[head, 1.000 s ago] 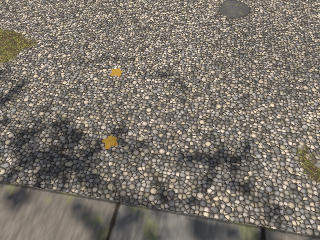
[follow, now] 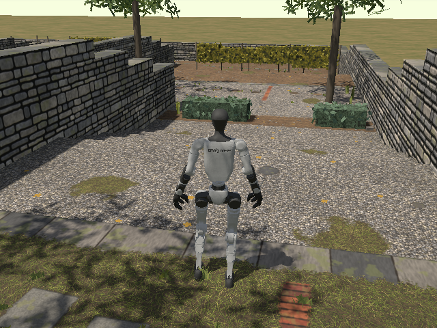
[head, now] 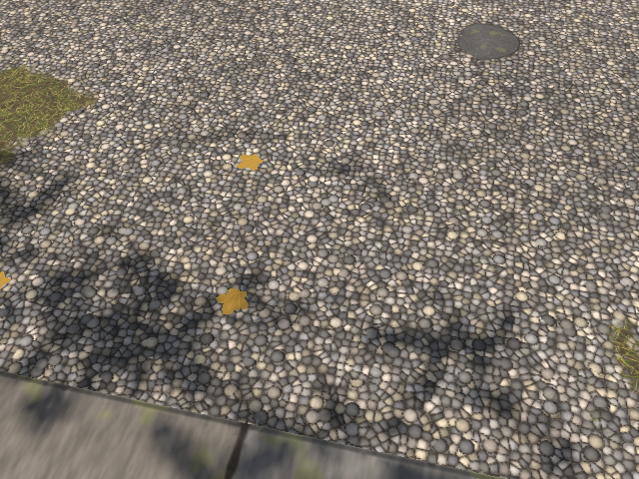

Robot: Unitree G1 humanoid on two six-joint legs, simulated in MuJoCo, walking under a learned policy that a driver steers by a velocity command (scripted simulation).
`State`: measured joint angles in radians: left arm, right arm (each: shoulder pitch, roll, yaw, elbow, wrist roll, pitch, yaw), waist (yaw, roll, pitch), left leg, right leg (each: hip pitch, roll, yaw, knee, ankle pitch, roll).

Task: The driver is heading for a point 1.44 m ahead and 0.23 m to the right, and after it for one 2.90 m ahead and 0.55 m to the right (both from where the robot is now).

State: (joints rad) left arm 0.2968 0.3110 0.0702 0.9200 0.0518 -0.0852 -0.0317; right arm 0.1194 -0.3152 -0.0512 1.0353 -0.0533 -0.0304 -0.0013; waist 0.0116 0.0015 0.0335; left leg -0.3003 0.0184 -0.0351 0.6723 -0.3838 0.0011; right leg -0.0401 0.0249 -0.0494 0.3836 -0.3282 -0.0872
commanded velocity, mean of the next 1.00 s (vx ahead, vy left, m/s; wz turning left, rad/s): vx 0.43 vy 0.00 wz -0.19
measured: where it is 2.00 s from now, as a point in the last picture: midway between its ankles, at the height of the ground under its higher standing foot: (374, 301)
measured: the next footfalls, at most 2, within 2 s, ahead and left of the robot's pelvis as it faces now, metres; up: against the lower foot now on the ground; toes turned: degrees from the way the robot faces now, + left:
left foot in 0.24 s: +0.20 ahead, +0.17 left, +0.00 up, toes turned +2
right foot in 0.72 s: +0.48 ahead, -0.03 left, +0.00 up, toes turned -6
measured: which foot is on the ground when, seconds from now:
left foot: up 0.00-0.22, down 0.24-0.76, up 0.78-1.00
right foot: down 0.00-0.26, up 0.28-0.70, down 0.72-1.00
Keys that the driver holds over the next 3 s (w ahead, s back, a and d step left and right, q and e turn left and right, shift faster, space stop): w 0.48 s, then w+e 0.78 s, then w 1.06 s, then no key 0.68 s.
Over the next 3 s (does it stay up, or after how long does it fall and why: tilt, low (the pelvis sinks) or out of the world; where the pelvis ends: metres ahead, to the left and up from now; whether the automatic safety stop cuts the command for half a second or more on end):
stays up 1.35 -0.23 -0.19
